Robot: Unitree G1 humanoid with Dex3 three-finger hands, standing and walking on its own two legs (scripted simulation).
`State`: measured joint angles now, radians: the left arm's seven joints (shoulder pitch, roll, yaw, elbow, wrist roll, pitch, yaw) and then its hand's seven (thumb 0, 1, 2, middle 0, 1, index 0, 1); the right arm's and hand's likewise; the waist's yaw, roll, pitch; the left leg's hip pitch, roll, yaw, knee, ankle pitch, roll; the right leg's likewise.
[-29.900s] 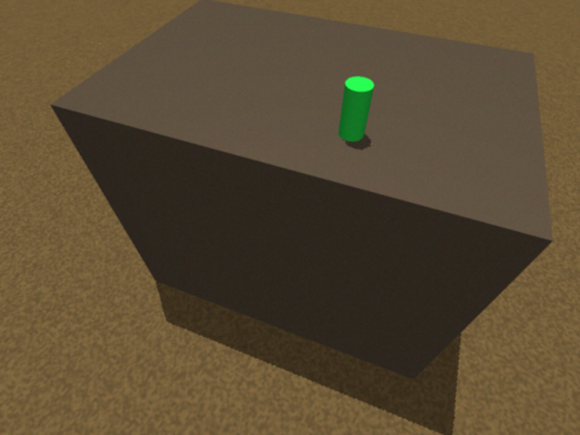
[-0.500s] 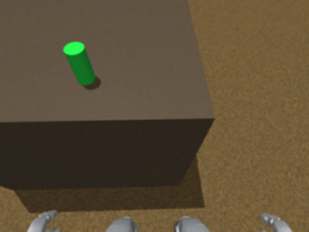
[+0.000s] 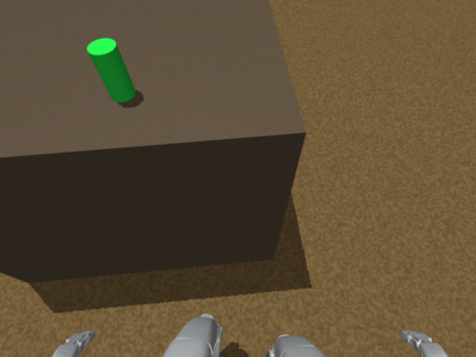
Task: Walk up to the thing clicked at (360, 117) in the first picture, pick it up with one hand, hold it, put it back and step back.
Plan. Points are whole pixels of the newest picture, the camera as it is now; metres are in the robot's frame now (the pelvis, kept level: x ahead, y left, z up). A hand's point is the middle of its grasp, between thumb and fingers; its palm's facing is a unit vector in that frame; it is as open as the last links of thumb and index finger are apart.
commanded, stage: step back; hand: left
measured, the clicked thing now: (113, 72) +0.61 +0.25 +0.10
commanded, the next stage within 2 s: none
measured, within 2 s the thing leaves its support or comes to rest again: neither
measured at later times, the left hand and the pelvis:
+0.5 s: hand out of the picture -0.07 +0.29 -0.15, palm faces +0.03 -0.93 -0.36, open 7.4 cm; pelvis -0.15 +0.01 +0.01, yaw +1 degrees
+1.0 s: hand out of the picture -0.21 +0.25 -0.13, palm faces +0.06 -0.90 -0.43, open 7.4 cm; pelvis -0.31 -0.03 +0.00, yaw +5 degrees
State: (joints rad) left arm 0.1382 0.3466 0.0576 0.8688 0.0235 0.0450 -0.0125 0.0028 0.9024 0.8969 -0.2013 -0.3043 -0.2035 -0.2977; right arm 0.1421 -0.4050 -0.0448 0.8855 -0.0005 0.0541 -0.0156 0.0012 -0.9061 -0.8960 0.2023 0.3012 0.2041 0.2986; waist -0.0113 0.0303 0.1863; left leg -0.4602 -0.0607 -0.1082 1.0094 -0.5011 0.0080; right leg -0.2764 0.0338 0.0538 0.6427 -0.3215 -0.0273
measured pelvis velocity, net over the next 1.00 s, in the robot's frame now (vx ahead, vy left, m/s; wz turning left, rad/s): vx -0.31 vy -0.03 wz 0.09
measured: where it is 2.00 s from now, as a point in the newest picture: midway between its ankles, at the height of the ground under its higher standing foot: outside the picture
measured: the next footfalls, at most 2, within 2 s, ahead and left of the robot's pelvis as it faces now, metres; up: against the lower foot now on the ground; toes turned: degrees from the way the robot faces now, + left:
left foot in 0.24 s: -0.05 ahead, +0.12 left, +0.00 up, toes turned +2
right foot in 0.68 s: -0.22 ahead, -0.14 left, +0.00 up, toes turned +1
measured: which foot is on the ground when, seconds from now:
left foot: up 0.00-0.22, down 0.24-0.70, up 0.72-1.00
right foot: down 0.00-0.26, up 0.28-0.66, down 0.68-1.00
